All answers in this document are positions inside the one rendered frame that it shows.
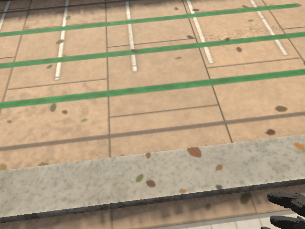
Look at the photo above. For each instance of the robot right hand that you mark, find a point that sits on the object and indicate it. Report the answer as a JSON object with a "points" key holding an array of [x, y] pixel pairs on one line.
{"points": [[296, 202]]}

